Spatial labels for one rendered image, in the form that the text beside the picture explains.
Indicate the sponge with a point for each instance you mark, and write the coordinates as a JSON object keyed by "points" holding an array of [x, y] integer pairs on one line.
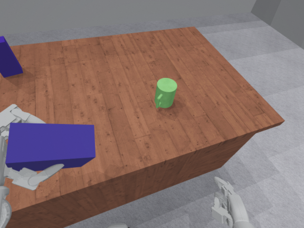
{"points": [[38, 146]]}

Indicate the table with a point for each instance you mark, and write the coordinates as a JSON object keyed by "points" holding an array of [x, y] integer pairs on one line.
{"points": [[110, 82]]}

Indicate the robot left hand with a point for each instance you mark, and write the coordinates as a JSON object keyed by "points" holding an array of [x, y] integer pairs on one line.
{"points": [[26, 178]]}

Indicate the robot left forearm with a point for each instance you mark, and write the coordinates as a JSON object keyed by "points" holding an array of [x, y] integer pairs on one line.
{"points": [[5, 207]]}

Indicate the robot right hand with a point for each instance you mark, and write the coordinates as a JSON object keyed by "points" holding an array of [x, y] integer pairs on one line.
{"points": [[233, 209]]}

